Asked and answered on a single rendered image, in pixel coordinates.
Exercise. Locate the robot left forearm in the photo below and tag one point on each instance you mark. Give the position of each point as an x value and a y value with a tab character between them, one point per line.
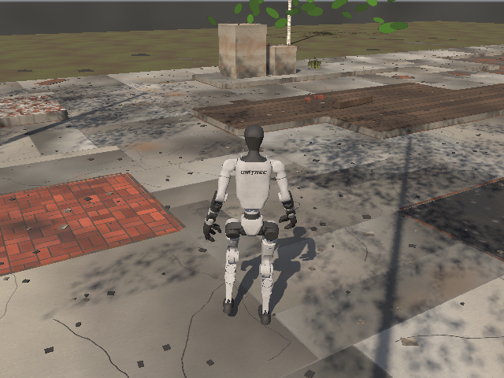
213	210

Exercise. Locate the right robot hand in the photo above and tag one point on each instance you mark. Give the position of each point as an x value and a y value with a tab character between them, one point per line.
286	218

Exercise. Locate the left robot hand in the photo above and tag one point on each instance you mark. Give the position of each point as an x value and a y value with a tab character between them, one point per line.
207	230

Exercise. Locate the left robot upper arm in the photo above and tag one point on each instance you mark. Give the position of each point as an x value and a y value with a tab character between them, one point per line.
224	179

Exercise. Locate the right robot thigh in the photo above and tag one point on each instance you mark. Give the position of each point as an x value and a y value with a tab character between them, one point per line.
268	244

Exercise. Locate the robot right forearm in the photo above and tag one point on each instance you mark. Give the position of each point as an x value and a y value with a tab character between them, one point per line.
289	207

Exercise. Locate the left robot shin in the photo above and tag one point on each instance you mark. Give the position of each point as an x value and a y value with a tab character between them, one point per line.
230	270

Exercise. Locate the right robot upper arm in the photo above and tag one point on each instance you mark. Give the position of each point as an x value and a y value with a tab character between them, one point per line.
281	179

